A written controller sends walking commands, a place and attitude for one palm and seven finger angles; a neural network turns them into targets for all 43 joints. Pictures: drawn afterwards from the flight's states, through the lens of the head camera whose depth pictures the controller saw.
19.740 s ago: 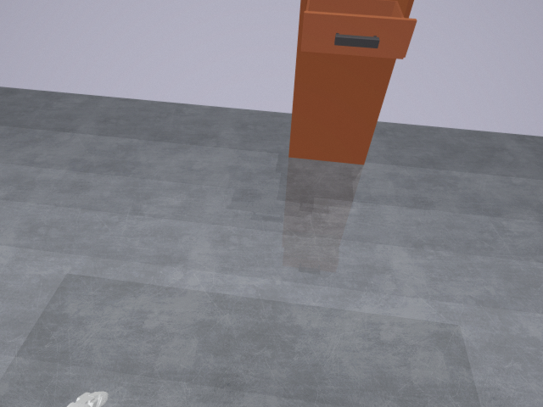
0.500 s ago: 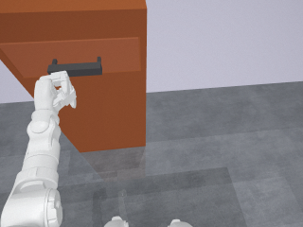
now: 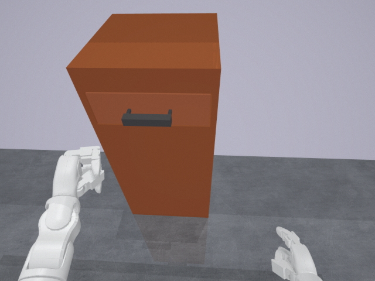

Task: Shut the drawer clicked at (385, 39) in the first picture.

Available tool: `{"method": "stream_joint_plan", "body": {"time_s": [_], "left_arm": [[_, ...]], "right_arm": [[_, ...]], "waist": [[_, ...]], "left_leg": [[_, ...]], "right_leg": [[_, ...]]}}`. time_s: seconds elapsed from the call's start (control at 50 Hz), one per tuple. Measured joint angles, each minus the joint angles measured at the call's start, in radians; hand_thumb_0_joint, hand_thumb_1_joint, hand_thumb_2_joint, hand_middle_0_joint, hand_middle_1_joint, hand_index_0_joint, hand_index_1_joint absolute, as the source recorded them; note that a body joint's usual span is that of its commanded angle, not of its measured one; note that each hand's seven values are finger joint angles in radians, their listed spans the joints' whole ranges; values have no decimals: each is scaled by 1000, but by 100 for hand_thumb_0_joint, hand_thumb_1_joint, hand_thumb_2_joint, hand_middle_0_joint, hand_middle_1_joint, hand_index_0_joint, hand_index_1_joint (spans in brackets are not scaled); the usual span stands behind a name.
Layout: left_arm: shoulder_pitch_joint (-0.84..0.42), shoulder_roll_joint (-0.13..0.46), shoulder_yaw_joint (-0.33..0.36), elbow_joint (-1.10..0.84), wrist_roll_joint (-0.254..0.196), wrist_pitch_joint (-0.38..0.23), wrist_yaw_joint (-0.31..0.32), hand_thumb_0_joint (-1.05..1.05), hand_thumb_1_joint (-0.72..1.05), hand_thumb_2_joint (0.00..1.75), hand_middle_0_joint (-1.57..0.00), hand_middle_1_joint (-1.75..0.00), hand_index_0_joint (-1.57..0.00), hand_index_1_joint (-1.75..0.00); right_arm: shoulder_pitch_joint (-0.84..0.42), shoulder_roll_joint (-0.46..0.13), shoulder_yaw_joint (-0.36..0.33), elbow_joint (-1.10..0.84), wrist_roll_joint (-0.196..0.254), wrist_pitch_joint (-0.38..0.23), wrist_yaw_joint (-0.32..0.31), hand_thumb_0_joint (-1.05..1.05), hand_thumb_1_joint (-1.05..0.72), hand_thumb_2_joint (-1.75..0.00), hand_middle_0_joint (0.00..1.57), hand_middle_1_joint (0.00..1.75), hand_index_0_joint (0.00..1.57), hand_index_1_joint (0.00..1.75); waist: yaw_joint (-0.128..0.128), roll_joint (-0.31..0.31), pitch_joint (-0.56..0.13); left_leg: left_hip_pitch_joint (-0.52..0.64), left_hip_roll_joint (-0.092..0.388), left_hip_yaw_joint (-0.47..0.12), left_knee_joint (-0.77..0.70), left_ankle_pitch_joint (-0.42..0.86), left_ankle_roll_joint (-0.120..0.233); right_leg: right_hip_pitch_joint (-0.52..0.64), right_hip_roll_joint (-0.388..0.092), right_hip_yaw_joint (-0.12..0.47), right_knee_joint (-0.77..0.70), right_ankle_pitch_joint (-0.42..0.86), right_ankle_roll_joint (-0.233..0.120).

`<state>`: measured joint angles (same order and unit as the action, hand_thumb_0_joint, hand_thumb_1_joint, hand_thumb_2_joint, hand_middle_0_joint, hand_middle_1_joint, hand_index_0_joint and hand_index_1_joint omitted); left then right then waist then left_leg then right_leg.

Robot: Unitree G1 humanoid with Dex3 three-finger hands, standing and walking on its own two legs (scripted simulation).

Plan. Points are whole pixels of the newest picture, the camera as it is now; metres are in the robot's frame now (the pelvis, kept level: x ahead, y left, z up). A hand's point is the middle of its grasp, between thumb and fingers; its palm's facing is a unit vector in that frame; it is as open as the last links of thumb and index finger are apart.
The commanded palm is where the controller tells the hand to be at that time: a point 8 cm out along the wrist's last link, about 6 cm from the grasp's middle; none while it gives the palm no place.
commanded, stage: draw the hand back to the body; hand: left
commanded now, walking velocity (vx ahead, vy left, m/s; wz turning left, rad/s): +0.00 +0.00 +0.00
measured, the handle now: (148, 115) +0.58 +0.18 +0.01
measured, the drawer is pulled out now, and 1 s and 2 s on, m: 0.00 0.00 0.00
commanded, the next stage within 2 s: step back with the hand held close in 0.62 s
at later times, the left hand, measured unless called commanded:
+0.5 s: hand (37, 217) +0.17 +0.24 +0.17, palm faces +0.39 -0.83 -0.40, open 3.3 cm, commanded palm +0.12 +0.28 +0.18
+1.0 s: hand (36, 218) +0.17 +0.25 +0.15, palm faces +0.30 -0.83 -0.47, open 3.2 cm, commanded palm +0.11 +0.30 +0.18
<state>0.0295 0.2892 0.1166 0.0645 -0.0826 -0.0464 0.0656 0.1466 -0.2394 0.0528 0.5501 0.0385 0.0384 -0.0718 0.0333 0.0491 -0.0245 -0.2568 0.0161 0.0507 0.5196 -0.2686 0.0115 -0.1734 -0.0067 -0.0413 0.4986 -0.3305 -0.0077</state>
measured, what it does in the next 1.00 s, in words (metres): stands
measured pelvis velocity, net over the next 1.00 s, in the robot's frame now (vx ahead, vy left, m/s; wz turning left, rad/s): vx -0.02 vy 0.02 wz -0.01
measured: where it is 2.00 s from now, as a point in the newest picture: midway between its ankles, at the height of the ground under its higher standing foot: outside the picture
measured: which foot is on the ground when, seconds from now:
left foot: down 0.00-1.00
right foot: down 0.00-1.00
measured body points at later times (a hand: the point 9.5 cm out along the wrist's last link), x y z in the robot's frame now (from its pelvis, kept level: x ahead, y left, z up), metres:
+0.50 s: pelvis -0.01 +0.00 +0.01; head -0.03 -0.03 +0.46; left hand +0.14 +0.28 +0.19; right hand +0.18 -0.23 -0.08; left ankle +0.00 +0.11 -0.74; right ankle -0.04 -0.11 -0.74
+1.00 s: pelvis -0.02 +0.02 +0.01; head +0.00 +0.00 +0.46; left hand +0.15 +0.29 +0.18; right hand +0.16 -0.22 -0.08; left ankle +0.00 +0.11 -0.74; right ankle -0.04 -0.11 -0.74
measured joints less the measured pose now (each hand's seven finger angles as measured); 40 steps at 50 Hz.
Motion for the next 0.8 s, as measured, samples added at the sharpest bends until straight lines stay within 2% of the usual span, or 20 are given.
{"method": "stream_joint_plan", "body": {"time_s": [0.1,0.22,0.48,0.66,0.76,0.8], "left_arm": [[93,-1,10,-120,7,13,21,1,90,90,-141,-160,-140,-160],[233,5,46,-267,8,6,25,1,90,90,-141,-160,-140,-160],[510,43,159,-512,5,-49,32,1,90,90,-141,-160,-141,-160],[492,21,149,-493,16,-63,42,1,90,90,-141,-160,-141,-160],[485,23,145,-500,16,-61,41,1,90,90,-141,-160,-141,-160],[479,36,168,-504,20,-80,35,1,89,90,-141,-160,-141,-160]], "right_arm": [[0,6,12,15,-14,-17,1,1,-90,-90,20,30,20,30],[18,11,10,33,-28,-28,8,1,-90,-90,20,30,20,30],[64,-5,-29,62,-36,-88,5,1,-90,-90,20,30,20,30],[54,-5,-33,74,-39,-123,-10,1,-90,-90,20,30,20,30],[49,9,-25,72,-42,-135,-9,1,-90,-90,20,30,20,30],[48,9,-20,52,-41,-121,-3,1,-90,-90,20,30,20,30]], "waist": [[15,8,26],[16,17,36],[26,33,35],[38,30,52],[34,21,53],[24,22,51]], "left_leg": [[76,-5,-2,-70,33,0],[129,-4,1,-113,51,-2],[146,8,-2,-108,50,-4],[145,3,-11,-108,60,-1],[149,4,-7,-109,60,-1],[132,8,-11,-98,57,0]], "right_leg": [[77,-2,-3,-71,33,0],[130,1,0,-117,54,0],[163,13,-2,-148,72,-2],[165,9,-11,-146,78,0],[169,10,-7,-149,81,1],[162,14,-11,-157,85,2]]}}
